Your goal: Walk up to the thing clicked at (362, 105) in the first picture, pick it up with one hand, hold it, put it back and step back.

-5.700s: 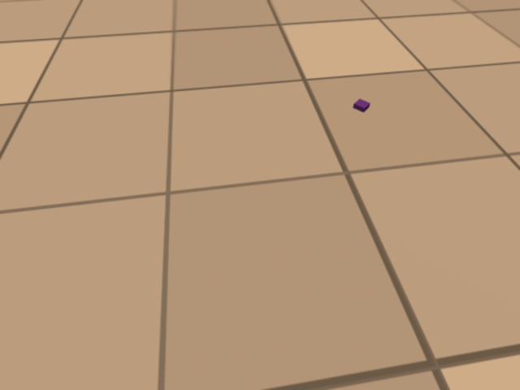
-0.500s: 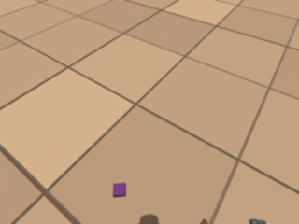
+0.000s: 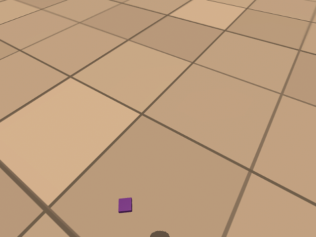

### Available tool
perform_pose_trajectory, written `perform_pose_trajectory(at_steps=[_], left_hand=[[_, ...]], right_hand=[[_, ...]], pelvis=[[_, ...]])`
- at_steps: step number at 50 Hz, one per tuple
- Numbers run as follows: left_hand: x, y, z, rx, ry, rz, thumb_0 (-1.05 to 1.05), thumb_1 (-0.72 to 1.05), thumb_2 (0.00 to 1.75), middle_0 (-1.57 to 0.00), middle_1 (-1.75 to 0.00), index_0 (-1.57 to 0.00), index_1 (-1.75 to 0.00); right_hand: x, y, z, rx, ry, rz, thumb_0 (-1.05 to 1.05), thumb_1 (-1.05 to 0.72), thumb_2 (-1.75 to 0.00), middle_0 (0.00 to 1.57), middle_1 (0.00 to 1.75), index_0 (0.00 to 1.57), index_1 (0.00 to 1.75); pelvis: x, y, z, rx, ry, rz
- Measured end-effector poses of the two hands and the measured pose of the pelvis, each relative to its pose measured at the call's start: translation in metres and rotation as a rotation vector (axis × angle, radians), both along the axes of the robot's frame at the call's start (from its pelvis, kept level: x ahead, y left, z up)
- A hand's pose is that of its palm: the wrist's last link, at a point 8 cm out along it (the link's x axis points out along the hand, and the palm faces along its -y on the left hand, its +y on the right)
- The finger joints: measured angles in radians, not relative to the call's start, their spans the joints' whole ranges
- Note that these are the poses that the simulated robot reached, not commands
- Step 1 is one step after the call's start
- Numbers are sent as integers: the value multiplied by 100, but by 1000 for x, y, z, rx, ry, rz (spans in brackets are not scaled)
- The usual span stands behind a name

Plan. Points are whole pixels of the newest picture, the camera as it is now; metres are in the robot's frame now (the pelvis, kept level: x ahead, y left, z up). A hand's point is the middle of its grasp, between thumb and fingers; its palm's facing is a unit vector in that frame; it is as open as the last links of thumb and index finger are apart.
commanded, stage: walk up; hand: left
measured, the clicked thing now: (125, 205) +0.44 +0.22 -0.77
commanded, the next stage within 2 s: none
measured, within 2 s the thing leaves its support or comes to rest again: neither
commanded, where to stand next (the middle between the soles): +0.05 -0.03 m, yaw +0 degrees
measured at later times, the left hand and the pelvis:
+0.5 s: hand out of the picture +0.09 +0.28 -0.18, palm faces -0.01 -0.94 -0.35, open 7.4 cm; pelvis -0.06 +0.02 -0.04, yaw +1 degrees
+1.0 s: hand out of the picture +0.01 +0.27 -0.14, palm faces -0.02 -0.91 -0.41, open 7.4 cm; pelvis -0.03 -0.01 -0.01, yaw -1 degrees
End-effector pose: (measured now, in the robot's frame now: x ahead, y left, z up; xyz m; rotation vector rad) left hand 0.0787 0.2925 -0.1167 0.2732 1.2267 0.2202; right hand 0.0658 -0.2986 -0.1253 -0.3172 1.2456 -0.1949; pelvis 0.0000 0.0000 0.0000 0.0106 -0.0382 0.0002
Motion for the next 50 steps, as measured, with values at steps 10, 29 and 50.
perform_pose_trajectory(at_steps=[10,29,50], left_hand=[[10,0,-1,-7,-11,-14,1,90,90,-20,-30,-21,-30],[-10,33,-34,5,-102,-66,1,90,90,-20,-30,-21,-30],[-72,20,20,97,-26,-50,1,90,90,-20,-30,-21,-30]], right_hand=[[-7,-3,2,-14,10,-13,0,-90,-90,21,30,21,30],[-88,-3,-1,-132,46,6,0,-90,-90,21,30,21,30],[-55,-32,7,-23,-32,0,1,-90,-90,21,30,21,30]], pelvis=[[1,1,-1,0,8,-6],[-74,23,-33,-6,5,27],[-29,-6,-6,-22,-16,-20]])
